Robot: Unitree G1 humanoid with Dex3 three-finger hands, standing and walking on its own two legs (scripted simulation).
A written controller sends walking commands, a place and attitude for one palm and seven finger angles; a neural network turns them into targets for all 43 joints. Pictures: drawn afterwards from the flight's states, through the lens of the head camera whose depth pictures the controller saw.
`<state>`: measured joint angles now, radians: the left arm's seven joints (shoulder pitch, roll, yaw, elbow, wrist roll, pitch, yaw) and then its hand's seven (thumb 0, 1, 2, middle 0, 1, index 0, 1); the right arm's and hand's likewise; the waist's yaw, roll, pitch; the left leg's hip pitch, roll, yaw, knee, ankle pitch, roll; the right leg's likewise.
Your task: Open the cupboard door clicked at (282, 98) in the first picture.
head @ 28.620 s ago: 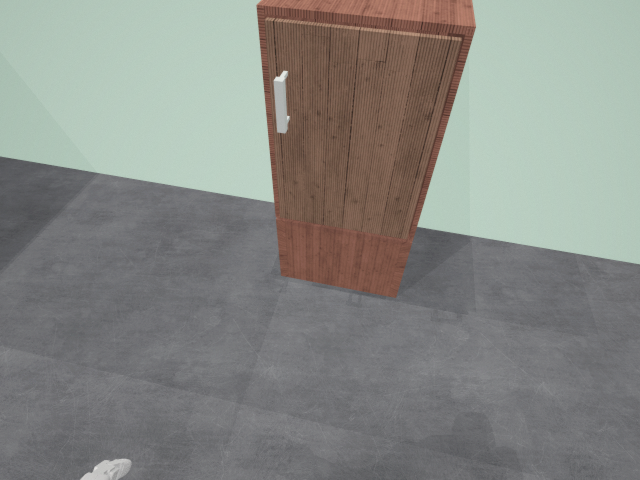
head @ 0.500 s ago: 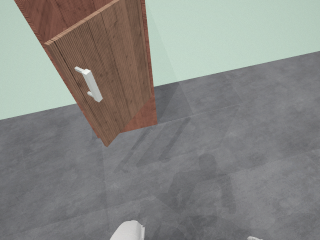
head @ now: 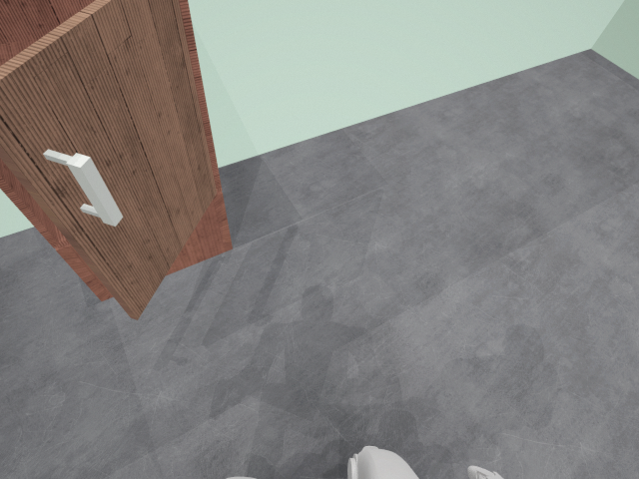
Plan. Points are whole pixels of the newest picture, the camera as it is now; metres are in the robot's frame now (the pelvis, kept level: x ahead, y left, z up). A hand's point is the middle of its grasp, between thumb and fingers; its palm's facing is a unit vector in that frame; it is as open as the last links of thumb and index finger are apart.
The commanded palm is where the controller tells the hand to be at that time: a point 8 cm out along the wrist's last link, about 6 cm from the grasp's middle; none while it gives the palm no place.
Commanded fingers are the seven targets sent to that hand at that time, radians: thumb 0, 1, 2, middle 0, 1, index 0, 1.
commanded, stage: walk to a spot facing it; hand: left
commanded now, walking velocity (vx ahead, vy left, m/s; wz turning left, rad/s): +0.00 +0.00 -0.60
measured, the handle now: (85, 189) +0.45 +0.40 +0.00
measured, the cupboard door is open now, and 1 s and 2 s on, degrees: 43 43 43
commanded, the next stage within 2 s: turn to face it in 1.88 s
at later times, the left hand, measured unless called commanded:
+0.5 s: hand (251, 448) +0.16 +0.10 -0.15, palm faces -0.31 -0.92 -0.24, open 7.4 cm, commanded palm none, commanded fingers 0.00 0.90 0.90 -0.20 -0.30 -0.20 -0.30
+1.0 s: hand (316, 347) +0.32 +0.03 -0.17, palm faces -0.58 -0.80 -0.16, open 7.4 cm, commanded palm none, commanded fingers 0.00 0.90 0.90 -0.20 -0.30 -0.20 -0.30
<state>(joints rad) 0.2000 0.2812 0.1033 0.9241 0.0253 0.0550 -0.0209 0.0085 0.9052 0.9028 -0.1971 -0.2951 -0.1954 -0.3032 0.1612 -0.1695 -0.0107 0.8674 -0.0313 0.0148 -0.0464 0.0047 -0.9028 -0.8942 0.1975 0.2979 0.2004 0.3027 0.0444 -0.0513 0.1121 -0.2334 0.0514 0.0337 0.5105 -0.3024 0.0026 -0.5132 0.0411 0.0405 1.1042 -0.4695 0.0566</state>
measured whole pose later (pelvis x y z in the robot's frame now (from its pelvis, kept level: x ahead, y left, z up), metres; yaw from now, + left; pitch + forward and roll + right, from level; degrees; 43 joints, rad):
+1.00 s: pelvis +0.14 -0.09 +0.00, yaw -37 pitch +1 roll -1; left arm 0.17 0.23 0.08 0.95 0.03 0.03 -0.06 0.01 0.91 0.90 -0.19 -0.29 -0.19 -0.30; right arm 0.43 -0.15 -0.01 0.98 -0.04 -0.06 -0.03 0.00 -0.90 -0.89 0.20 0.30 0.20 0.30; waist -0.01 -0.03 0.08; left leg 0.00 0.09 0.23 0.35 -0.36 -0.03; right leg -0.67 -0.06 -0.08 1.03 -0.19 0.00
